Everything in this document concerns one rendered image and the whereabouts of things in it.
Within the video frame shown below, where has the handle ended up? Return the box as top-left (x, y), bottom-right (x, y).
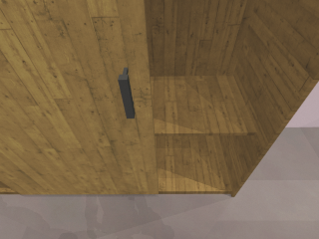
top-left (118, 67), bottom-right (136, 119)

